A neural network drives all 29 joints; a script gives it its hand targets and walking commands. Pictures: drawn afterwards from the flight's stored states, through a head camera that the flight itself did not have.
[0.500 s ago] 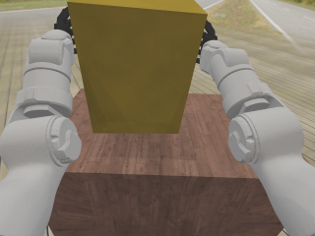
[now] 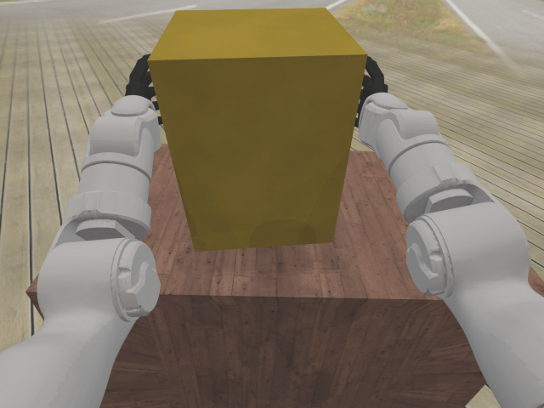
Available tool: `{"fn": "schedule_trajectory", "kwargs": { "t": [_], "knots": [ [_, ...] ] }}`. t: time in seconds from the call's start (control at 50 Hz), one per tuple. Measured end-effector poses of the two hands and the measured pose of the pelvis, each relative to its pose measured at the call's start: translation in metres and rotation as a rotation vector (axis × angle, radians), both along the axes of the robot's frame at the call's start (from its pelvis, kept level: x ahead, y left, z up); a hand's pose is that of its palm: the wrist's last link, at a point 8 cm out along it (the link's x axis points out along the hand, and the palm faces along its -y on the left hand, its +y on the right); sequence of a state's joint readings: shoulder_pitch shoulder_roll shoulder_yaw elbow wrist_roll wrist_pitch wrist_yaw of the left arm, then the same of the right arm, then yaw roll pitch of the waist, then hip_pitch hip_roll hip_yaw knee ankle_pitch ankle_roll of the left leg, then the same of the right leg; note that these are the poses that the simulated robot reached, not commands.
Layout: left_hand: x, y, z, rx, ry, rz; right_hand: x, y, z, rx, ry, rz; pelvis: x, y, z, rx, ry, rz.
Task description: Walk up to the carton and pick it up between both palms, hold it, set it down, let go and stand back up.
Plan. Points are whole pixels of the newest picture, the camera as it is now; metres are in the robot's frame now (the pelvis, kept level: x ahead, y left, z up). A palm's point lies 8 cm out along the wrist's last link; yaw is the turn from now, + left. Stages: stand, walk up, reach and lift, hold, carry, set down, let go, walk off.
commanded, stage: set down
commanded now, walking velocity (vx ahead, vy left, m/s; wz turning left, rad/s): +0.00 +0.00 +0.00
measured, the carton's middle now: (258, 132) +0.44 -0.04 +0.26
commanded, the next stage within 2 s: none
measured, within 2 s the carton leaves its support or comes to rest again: neither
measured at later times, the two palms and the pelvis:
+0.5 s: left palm (151, 127) +0.44 +0.12 +0.27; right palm (364, 129) +0.40 -0.19 +0.28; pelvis +0.00 +0.00 +0.00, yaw +0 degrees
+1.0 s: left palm (165, 138) +0.46 +0.11 +0.25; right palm (365, 145) +0.41 -0.20 +0.25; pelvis +0.01 +0.00 +0.00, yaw -1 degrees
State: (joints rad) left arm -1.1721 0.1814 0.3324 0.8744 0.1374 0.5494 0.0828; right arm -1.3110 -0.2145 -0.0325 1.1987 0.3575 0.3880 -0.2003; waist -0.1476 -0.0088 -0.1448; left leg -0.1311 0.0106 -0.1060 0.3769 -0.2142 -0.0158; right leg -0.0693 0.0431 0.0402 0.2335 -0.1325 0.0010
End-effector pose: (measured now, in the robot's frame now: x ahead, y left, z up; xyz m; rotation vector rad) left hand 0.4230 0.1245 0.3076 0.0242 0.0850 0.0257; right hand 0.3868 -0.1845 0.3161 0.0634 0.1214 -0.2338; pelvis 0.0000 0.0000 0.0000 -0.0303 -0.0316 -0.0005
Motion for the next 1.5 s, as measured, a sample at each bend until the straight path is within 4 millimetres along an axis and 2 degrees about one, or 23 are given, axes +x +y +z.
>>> {"fn": "schedule_trajectory", "kwargs": {
  "t": [0.12,0.32,0.66,1.2,1.5],
  "knots": [
    [0.003,0.001,-0.003,-0.002,0.011,0.000,0.003,0.001,-0.007,-0.005,0.011,0.007,-0.001,-0.001,0.001,0.005,0.005,0.000],
    [0.012,0.003,-0.024,0.003,0.022,-0.007,0.010,0.004,-0.025,-0.011,0.022,0.000,-0.001,-0.002,0.001,0.005,0.014,0.006],
    [0.025,-0.013,-0.039,0.014,0.034,-0.027,0.016,-0.011,-0.046,-0.003,0.033,-0.021,0.007,-0.003,0.001,0.006,0.017,-0.004],
    [0.039,-0.026,-0.066,0.009,0.053,-0.053,0.021,-0.023,-0.079,-0.004,0.048,-0.050,0.011,-0.004,0.000,0.013,0.043,-0.016],
    [0.038,-0.015,-0.076,0.005,0.065,-0.044,0.020,-0.011,-0.103,-0.009,0.050,-0.043,0.008,0.003,0.001,0.020,0.059,-0.020]
  ]
}}
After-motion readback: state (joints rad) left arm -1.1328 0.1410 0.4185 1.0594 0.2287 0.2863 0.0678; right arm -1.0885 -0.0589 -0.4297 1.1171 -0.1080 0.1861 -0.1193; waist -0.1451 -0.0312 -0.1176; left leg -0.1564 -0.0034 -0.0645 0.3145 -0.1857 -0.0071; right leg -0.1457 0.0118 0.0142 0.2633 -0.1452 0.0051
